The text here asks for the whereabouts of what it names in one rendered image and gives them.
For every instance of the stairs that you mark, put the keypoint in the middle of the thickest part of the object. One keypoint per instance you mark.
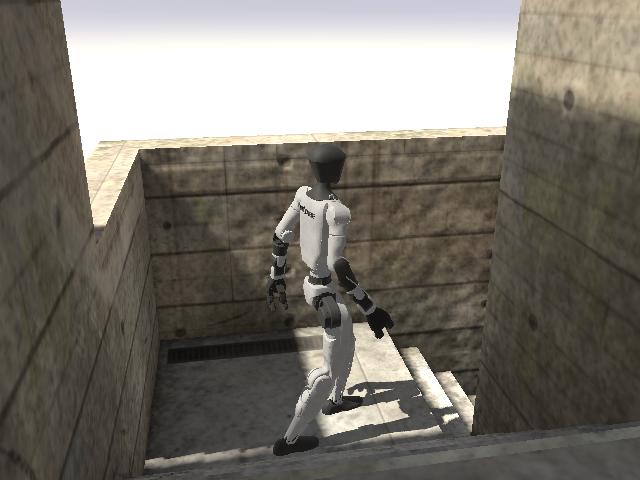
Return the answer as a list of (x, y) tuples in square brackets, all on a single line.
[(589, 452), (451, 407)]

